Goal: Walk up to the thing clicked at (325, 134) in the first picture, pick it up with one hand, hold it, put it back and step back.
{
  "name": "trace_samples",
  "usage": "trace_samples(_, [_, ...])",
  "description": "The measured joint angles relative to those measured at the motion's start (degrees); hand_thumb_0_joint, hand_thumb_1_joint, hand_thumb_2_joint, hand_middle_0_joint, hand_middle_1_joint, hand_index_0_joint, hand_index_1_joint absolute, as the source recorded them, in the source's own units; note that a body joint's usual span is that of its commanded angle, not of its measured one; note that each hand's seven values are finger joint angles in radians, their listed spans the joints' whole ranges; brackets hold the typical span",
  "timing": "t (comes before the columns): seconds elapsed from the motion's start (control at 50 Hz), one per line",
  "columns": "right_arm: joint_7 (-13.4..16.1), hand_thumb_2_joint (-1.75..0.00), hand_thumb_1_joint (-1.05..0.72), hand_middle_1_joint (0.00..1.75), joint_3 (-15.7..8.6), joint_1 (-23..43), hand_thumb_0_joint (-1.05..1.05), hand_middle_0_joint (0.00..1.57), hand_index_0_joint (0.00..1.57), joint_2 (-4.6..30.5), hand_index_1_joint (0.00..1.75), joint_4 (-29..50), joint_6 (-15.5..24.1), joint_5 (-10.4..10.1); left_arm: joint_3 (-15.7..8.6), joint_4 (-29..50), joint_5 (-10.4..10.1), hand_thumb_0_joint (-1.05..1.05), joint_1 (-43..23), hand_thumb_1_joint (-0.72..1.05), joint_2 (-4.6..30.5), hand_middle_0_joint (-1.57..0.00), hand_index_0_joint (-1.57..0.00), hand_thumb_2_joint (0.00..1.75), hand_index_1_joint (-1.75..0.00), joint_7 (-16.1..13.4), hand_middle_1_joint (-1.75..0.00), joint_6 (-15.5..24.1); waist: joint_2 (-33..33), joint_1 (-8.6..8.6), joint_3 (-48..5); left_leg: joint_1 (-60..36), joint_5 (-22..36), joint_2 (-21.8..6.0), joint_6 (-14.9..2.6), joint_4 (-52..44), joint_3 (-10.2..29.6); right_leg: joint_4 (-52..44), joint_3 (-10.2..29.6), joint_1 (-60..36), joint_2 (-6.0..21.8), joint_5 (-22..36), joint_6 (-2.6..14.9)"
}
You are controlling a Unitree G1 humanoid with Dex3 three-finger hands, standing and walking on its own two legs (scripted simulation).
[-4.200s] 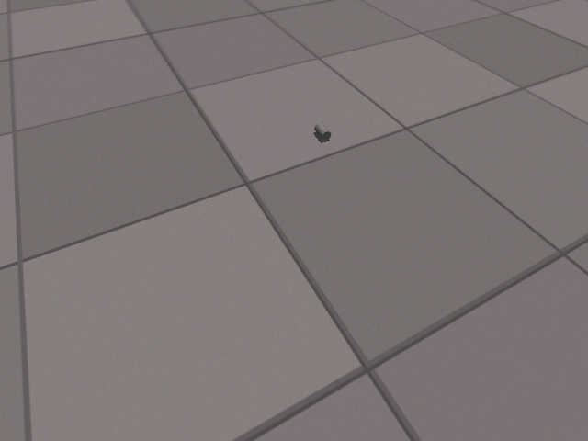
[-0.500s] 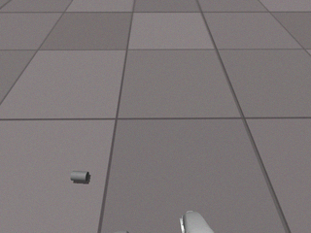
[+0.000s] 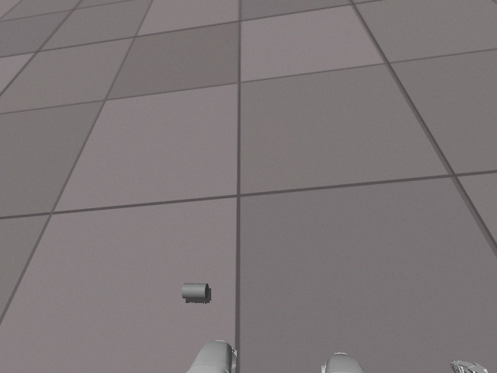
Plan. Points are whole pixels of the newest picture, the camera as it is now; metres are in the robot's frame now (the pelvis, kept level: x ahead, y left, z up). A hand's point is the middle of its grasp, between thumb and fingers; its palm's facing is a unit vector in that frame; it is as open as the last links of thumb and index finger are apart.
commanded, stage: walk up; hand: left
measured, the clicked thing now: (195, 290) +0.51 +0.34 -0.71
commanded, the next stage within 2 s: none
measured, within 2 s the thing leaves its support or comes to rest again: neither
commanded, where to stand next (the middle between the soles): +0.12 +0.12 m, yaw -3 degrees
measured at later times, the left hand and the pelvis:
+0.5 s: hand out of the picture +0.11 +0.42 -0.15, palm faces -0.10 -0.92 -0.38, open 7.4 cm; pelvis +0.03 +0.15 +0.00, yaw -2 degrees
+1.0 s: hand (75, 347) +0.19 +0.37 -0.12, palm faces -0.08 -0.92 -0.38, open 7.4 cm; pelvis +0.04 +0.12 +0.02, yaw -4 degrees
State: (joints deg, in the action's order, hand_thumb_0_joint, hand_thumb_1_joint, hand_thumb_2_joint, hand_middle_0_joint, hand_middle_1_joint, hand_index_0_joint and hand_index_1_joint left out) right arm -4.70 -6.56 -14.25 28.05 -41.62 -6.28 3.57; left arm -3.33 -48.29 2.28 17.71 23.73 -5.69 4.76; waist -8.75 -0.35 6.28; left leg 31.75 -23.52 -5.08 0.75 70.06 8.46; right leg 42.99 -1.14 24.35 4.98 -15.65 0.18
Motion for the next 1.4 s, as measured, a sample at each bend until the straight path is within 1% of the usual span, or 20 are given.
trace_samples(0.1, [-0.9, -0.9, -0.91, 0.3, -1.2, 0.4, 0.01, 0.2, 0.21, 2.0, 0.3, 0.3, 0.0, -0.2, -1.6, -0.3, 1.0, 0.01, 0.4, 0.89, 3.5, -0.21, -0.21, 0.9, -0.3, 0.4, -0.3, -0.8, 1.4, -0.69, -0.9, -4.7, -3.6, -2.8, -0.49, -12.7, -4.0, 3.9, 3.3, 3.7, 3.5, -1.8, -0.72])
trace_samples(0.12, [-0.8, -0.9, -0.91, 0.3, -1.4, 0.0, 0.01, 0.2, 0.2, 2.2, 0.3, 0.1, 0.4, -0.4, -1.9, -0.5, 1.1, 0.01, 0.2, 0.89, 4.4, -0.21, -0.21, 0.9, -0.3, 0.4, -0.3, -1.2, 1.9, -0.78, -1.1, -6.7, -3.4, -2.5, -0.27, -16.4, -5.0, 5.4, 4.1, 4.7, 4.3, -2.7, -0.64])
trace_samples(0.14, [-0.5, -0.9, -0.91, 0.3, -1.6, -0.2, 0.01, 0.2, 0.2, 1.6, 0.3, -0.4, 1.0, -0.4, -2.4, -1.1, 1.2, 0.01, -0.4, 0.89, 5.5, -0.21, -0.21, 0.9, -0.3, 0.3, -0.3, -1.7, 4.0, -0.85, -0.6, -7.4, -3.9, -0.9, 1.43, -16.2, -6.5, 7.8, 6.2, 5.6, 5.6, -4.8, 0.01])
trace_samples(0.16, [-0.1, -0.9, -0.91, 0.3, -1.5, -0.7, 0.0, 0.2, 0.2, 0.8, 0.3, -0.9, 1.6, -0.1, -2.9, -2.0, 1.0, 0.01, -0.9, 0.9, 6.4, -0.21, -0.21, 0.9, -0.3, 0.0, -0.3, -2.5, 6.2, -1.07, -0.2, -7.6, -4.6, 0.5, 2.14, -14.8, -8.0, 11.6, 9.1, 6.7, 5.7, -9.1, 0.99])
trace_samples(0.18, [0.1, -0.9, -0.91, 0.3, -1.0, -1.5, 0.0, 0.2, 0.2, 0.1, 0.3, -1.2, 1.9, 0.0, -3.3, -2.9, 0.6, 0.01, -0.9, 0.9, 6.5, -0.21, -0.21, 0.9, -0.3, -0.4, -0.3, -3.3, 7.0, -1.1, -0.6, -7.4, -5.4, 0.8, 2.27, -13.5, -9.0, 16.1, 10.5, 8.2, 3.8, -12.4, 1.39])
trace_samples(0.22, [0.5, -0.9, -0.91, 0.3, 0.5, -2.7, 0.0, 0.2, 0.2, -1.3, 0.3, -3.0, 2.1, -0.5, -3.1, -5.1, 0.3, 0.01, -1.0, 0.9, 5.7, -0.21, -0.2, 0.9, -0.3, -0.9, -0.3, -4.1, 6.7, 0.32, -1.9, -7.7, -5.8, 0.6, 1.19, -13.4, -8.7, 23.1, 8.2, 9.7, -0.4, -14.5, 2.12])
trace_samples(0.28, [1.5, -0.9, -0.91, 0.3, 2.4, -4.2, 0.01, 0.2, 0.21, -4.2, 0.3, -5.5, 2.5, -0.8, -2.2, -6.6, -0.9, 0.01, -1.3, 0.9, 4.7, -0.2, -0.2, 0.9, -0.3, 0.4, -0.3, -3.4, 8.2, 1.69, -2.8, -9.3, -3.8, 1.6, -0.45, -18.0, -9.2, 26.1, 3.7, 10.5, -3.6, -11.5, 1.67])
trace_samples(0.36, [2.6, -0.9, -0.91, 0.3, 4.1, -5.8, 0.01, 0.2, 0.21, -5.8, 0.3, -7.7, 5.4, -1.6, -1.1, -6.9, -1.0, 0.01, -2.4, 0.9, 2.0, -0.2, -0.2, 0.9, -0.3, 3.3, -0.3, -3.3, 9.3, 2.15, -1.9, -11.5, -1.8, 3.2, -1.56, -23.0, -10.3, 20.2, 0.5, 7.7, -5.3, -9.8, 1.25])
trace_samples(0.46, [4.6, -0.9, -0.9, 0.3, 4.7, -6.4, 0.01, 0.21, 0.21, -5.8, 0.3, -8.7, 8.5, -2.3, -0.4, -6.4, -0.3, 0.01, -4.4, 0.9, -0.8, -0.21, -0.2, 0.9, -0.3, 5.2, -0.3, -5.0, 10.1, 1.73, -0.1, -12.9, -1.8, 4.1, -2.34, -25.2, -12.2, 13.4, 1.8, 3.7, -5.2, -10.6, 1.46])
trace_samples(0.54, [6.2, -0.9, -0.9, 0.3, 4.8, -5.8, 0.01, 0.21, 0.21, -5.8, 0.3, -8.9, 9.9, -2.8, -0.1, -5.4, -0.6, 0.01, -7.2, 0.9, -1.5, -0.21, -0.2, 0.9, -0.3, 5.5, -0.3, -5.7, 10.4, 1.65, 1.5, -13.5, -2.5, 3.5, -2.01, -25.2, -12.7, 8.8, 2.0, 1.0, -4.0, -10.3, 2.32])
trace_samples(0.6, [6.7, -0.9, -0.9, 0.3, 4.9, -4.8, 0.01, 0.21, 0.21, -5.6, 0.3, -9.0, 9.8, -3.0, 0.2, -4.7, -1.1, 0.01, -9.4, 0.9, -1.5, -0.21, -0.2, 0.9, -0.3, 5.7, -0.3, -5.3, 10.4, 1.78, 2.0, -13.7, -3.4, 2.5, -1.28, -24.6, -12.9, 1.9, 1.4, -1.8, -3.6, -6.5, 2.72])
trace_samples(0.64, [6.7, -0.9, -0.9, 0.3, 5.0, -3.4, 0.01, 0.21, 0.21, -5.1, 0.3, -9.7, 9.2, -3.4, 0.4, -4.8, -1.3, 0.01, -11.2, 0.9, -2.1, -0.21, -0.2, 0.9, -0.3, 5.7, -0.3, -4.6, 8.8, 2.23, 2.6, -13.5, -3.3, 1.0, -0.83, -23.1, -11.8, 0.0, 0.3, -3.3, -4.8, -5.5, 0.47])
trace_samples(0.68, [6.8, -0.9, -0.9, 0.3, 5.2, -1.9, 0.01, 0.2, 0.21, -5.3, 0.3, -10.1, 8.7, -3.9, 0.7, -4.2, -1.7, 0.01, -12.1, 0.9, -2.0, -0.21, -0.2, 0.9, -0.3, 5.7, -0.3, -3.9, 9.5, 1.78, 2.2, -11.7, 0.3, 1.6, -0.73, -19.4, -11.0, 0.2, 0.8, -3.5, -4.5, -5.7, 0.6])
trace_samples(0.74, [6.7, -0.9, -0.91, 0.3, 5.3, 0.4, 0.01, 0.2, 0.21, -4.9, 0.3, -10.6, 8.8, -3.9, 1.3, -4.2, -1.9, 0.01, -12.1, 0.9, -2.4, -0.21, -0.2, 0.9, -0.3, 5.5, -0.3, -3.8, 10.5, 1.48, 0.5, -12.2, -4.3, 3.4, -1.81, -21.8, -10.4, 1.1, 2.4, -3.9, -3.4, -6.5, 0.7])
trace_samples(0.76, [6.5, -0.9, -0.91, 0.3, 5.2, 0.9, 0.01, 0.2, 0.21, -4.5, 0.3, -10.6, 9.1, -3.9, 1.6, -4.5, -1.8, 0.01, -12.2, 0.9, -2.7, -0.21, -0.2, 0.9, -0.3, 5.5, -0.3, -4.0, 10.0, 1.72, -0.2, -12.8, -3.4, 3.3, -2.07, -24.7, -10.2, 1.3, 2.3, -4.0, -3.4, -6.8, 0.32])
trace_samples(0.78, [6.3, -0.9, -0.91, 0.3, 5.1, 1.4, 0.01, 0.2, 0.21, -4.1, 0.3, -10.7, 9.6, -3.8, 1.9, -4.7, -1.7, 0.01, -12.5, 0.9, -2.9, -0.21, -0.2, 0.9, -0.3, 5.6, -0.3, -4.3, 9.3, 1.88, -0.7, -13.4, 0.7, 3.0, -1.86, -27.5, -9.9, 1.8, 2.2, -3.9, -3.5, -7.1, -0.11])
trace_samples(0.8, [6.3, -0.9, -0.91, 0.3, 4.9, 2.2, 0.01, 0.2, 0.21, -4.1, 0.3, -11.2, 9.9, -3.7, 2.0, -5.1, -1.7, 0.01, -13.0, 0.9, -2.9, -0.21, -0.2, 0.9, -0.3, 5.6, -0.3, -4.6, 9.5, 1.74, -0.8, -13.9, 1.9, 3.2, -0.79, -27.9, -10.3, 2.6, 2.6, -3.9, -3.2, -7.6, -0.45])
trace_samples(0.9, [5.7, -0.9, -0.91, 0.3, 6.0, 4.3, 0.01, 0.2, 0.21, -5.3, 0.3, -13.3, 9.9, -3.3, 1.6, -6.7, -1.7, 0.01, -14.5, 0.9, -2.3, -0.21, -0.2, 0.9, -0.3, 5.7, -0.3, -5.1, 9.1, 1.1, -1.9, -14.2, 1.3, 1.9, 1.3, -28.0, -9.8, 0.6, 2.0, -5.1, -4.4, -6.7, -0.27])
trace_samples(1.0, [5.3, -0.9, -0.91, 0.3, 6.7, 6.6, 0.01, 0.2, 0.21, -6.3, 0.3, -15.6, 9.3, -3.3, 1.6, -9.0, -1.9, 0.01, -14.6, 0.9, -1.7, -0.2, -0.2, 0.9, -0.3, 6.2, -0.3, -4.9, 9.9, 0.85, -1.6, -15.9, 4.6, 2.2, 2.06, -33.2, -9.8, -2.5, 2.0, -5.8, -4.2, -4.3, 0.59])
trace_samples(1.4, [4.7, -0.9, -0.91, 0.3, 6.8, 7.0, 0.01, 0.2, 0.21, -6.8, 0.3, -23.5, 8.1, -2.6, 1.5, -15.9, -1.8, 0.01, -14.2, 0.9, -4.8, -0.21, -0.2, 0.9, -0.3, 7.3, -0.3, -6.3, 9.6, 0.08, -2.8, -21.8, 12.0, 1.7, 1.85, -46.0, -10.3, -16.4, 2.1, -12.1, -4.9, 3.8, 0.06])
